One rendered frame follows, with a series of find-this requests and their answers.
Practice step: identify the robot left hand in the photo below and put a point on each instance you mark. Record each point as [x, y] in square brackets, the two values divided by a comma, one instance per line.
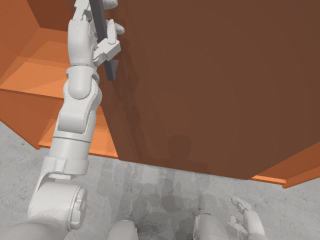
[82, 36]

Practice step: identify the left robot forearm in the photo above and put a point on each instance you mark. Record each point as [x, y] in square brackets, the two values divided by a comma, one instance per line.
[74, 128]

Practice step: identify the handle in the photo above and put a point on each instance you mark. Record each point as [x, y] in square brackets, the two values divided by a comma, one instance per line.
[98, 13]

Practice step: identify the wardrobe door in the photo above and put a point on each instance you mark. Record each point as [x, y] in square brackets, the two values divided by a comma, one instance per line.
[299, 163]
[221, 87]

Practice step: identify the left robot upper arm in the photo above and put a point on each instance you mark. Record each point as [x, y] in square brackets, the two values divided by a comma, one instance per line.
[57, 209]

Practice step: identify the robot right hand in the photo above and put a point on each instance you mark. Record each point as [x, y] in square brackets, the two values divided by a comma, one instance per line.
[250, 224]

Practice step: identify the robot thigh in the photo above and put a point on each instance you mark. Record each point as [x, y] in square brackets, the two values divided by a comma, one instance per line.
[123, 230]
[208, 227]

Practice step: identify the right robot thigh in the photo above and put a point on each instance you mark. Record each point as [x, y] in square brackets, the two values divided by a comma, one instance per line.
[208, 227]

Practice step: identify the left robot thigh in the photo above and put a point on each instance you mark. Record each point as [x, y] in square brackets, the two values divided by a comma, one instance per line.
[123, 230]

